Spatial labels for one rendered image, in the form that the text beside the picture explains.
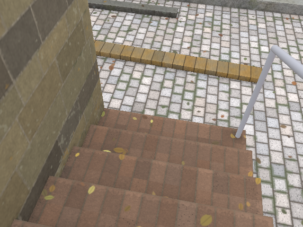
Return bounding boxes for stairs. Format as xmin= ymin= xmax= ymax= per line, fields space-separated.
xmin=10 ymin=108 xmax=274 ymax=227

